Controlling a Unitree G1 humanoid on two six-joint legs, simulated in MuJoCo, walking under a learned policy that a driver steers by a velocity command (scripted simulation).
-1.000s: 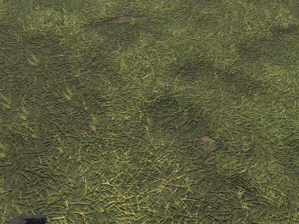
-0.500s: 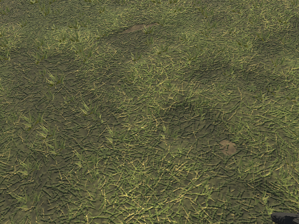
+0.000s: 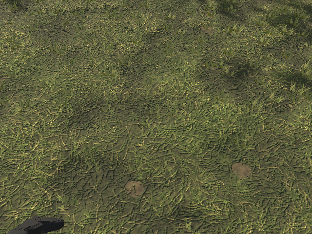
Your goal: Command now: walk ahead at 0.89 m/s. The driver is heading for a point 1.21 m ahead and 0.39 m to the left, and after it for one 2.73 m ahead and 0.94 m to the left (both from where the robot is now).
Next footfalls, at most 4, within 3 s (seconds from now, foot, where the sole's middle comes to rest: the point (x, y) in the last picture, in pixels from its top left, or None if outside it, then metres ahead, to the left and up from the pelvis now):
0.14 right None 0.24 -0.15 -0.78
0.60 left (115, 212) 0.62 0.11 -0.78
0.96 right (90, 144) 1.00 0.23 -0.78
1.28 left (73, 177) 0.81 0.30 -0.78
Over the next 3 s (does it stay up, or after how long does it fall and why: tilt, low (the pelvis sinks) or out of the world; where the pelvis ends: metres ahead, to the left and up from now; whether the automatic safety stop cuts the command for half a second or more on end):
stays up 1.55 0.24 0.01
